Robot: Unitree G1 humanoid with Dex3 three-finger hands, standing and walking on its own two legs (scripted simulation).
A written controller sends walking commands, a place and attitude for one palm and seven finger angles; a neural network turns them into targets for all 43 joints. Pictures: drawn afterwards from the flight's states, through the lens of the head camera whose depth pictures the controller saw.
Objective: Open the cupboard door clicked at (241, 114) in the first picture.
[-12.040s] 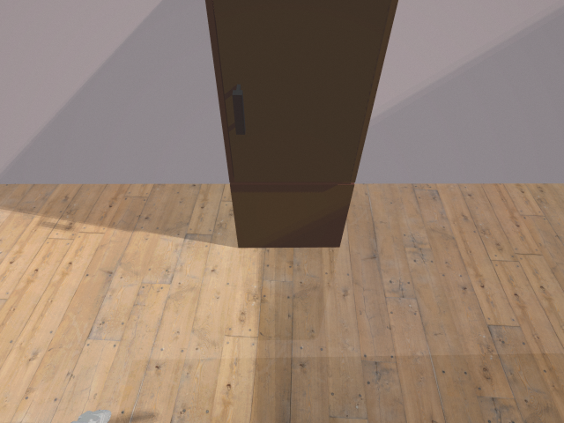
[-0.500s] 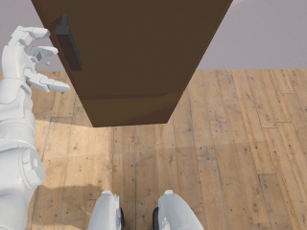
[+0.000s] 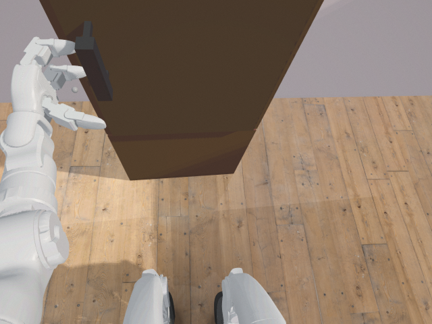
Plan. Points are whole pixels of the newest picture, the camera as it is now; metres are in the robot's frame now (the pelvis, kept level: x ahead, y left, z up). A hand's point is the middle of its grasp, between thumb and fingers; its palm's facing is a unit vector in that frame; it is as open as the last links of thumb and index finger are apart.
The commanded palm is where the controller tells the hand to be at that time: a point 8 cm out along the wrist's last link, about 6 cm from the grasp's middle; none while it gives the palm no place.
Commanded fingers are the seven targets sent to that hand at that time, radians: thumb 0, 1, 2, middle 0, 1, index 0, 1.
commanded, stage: slide the fingers in behind the handle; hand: left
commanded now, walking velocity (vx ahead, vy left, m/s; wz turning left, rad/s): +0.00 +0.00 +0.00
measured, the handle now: (97, 63) +0.56 +0.17 +0.06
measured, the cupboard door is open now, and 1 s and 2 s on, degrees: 0 0 0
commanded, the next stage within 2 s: close the thumb around the handle in 1.20 s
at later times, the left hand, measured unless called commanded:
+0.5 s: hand (96, 88) +0.52 +0.17 +0.05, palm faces +0.04 -1.00 -0.01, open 14.0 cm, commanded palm +0.50 +0.20 +0.06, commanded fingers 0.00 -0.50 0.30 -0.30 -1.20 -0.30 -1.20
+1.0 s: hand (112, 88) +0.52 +0.15 +0.05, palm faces +0.05 -1.00 -0.02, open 14.0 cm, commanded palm +0.49 +0.18 +0.06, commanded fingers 0.00 -0.50 0.30 -0.30 -1.20 -0.30 -1.20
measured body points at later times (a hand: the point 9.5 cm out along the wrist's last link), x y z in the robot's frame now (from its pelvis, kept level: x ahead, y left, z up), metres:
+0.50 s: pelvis +0.00 +0.00 +0.00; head +0.15 +0.02 +0.42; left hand +0.51 +0.23 +0.06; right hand +0.01 -0.26 -0.11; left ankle +0.03 +0.10 -0.63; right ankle +0.00 -0.12 -0.63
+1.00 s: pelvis +0.00 -0.01 +0.00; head +0.15 +0.01 +0.42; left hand +0.51 +0.20 +0.06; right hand +0.01 -0.27 -0.12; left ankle +0.03 +0.10 -0.63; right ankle +0.00 -0.12 -0.63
